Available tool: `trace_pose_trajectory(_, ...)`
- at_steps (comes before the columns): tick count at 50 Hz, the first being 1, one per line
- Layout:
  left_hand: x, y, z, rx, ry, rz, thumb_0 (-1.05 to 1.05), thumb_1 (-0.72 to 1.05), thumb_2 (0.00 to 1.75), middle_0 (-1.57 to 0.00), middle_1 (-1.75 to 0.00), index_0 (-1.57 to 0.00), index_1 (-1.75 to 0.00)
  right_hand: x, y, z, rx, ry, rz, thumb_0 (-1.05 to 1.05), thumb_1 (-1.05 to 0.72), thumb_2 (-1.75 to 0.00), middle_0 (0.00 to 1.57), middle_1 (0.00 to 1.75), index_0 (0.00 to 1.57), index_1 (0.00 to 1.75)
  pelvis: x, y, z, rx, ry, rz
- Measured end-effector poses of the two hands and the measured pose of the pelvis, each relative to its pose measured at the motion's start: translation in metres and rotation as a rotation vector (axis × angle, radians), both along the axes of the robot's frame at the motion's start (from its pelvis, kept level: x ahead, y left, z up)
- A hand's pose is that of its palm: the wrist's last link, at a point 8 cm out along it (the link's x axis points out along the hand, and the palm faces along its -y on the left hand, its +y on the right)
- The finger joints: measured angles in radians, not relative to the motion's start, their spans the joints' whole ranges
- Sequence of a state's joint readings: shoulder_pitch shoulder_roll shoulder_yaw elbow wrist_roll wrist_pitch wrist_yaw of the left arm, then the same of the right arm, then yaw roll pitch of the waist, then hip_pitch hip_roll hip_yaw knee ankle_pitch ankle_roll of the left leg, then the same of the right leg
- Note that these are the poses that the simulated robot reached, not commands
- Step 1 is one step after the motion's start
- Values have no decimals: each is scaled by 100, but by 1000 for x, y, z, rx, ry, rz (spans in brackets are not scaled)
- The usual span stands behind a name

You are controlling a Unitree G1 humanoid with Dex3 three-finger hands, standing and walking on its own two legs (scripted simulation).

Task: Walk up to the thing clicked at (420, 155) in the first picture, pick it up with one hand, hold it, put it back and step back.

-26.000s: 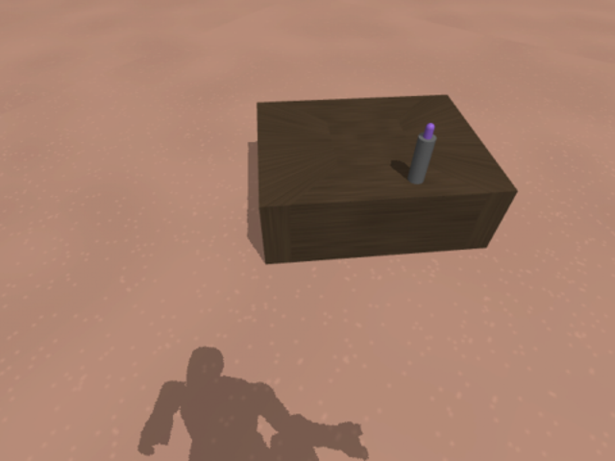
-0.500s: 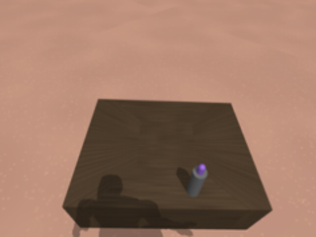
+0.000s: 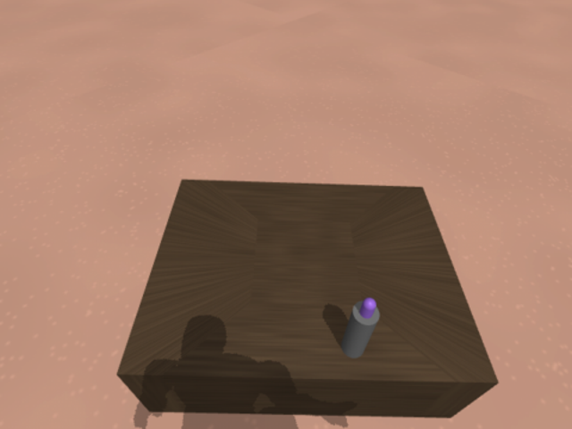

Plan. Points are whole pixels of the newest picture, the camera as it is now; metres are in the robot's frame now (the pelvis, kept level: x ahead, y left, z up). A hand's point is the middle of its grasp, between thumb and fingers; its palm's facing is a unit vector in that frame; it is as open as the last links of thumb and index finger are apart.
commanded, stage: stand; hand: right
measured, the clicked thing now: (360, 326) +0.45 -0.18 -0.33
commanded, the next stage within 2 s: none
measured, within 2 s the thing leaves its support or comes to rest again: neither
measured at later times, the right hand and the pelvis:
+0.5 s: hand out of the picture +0.08 -0.26 -0.15, palm faces -0.03 +0.93 -0.35, open 7.4 cm; pelvis +0.00 -0.01 +0.00, yaw +1 degrees
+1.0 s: hand out of the picture +0.08 -0.26 -0.16, palm faces -0.04 +0.94 -0.35, open 7.4 cm; pelvis +0.00 -0.01 +0.00, yaw +1 degrees
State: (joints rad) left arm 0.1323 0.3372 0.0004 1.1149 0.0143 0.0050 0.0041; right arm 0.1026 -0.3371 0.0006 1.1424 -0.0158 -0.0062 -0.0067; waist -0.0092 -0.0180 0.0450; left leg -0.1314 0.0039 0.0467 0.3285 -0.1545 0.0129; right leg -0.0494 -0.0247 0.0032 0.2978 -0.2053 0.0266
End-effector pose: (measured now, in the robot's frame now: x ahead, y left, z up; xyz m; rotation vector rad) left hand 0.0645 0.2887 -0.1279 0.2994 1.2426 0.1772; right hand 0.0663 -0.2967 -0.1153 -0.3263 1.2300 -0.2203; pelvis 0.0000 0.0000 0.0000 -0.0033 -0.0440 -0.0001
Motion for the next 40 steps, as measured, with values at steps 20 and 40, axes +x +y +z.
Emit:
trace_pose_trajectory(20, 0, -3, 2, 3, -9, 8, 0, 90, 89, -20, -30, -21, -31, 4, -4, -1, 5, 5, 14, 0, -90, -90, 20, 30, 20, 30, 2, -5, 0, -1, -1, 12)
trace_pose_trajectory(40, -8, -5, 2, 8, 10, 20, 0, 90, 89, -20, -30, -21, -31, 2, -9, -2, 8, 23, 21, 0, -90, -90, 20, 30, 20, 30, 2, -9, 0, -1, 4, 21)
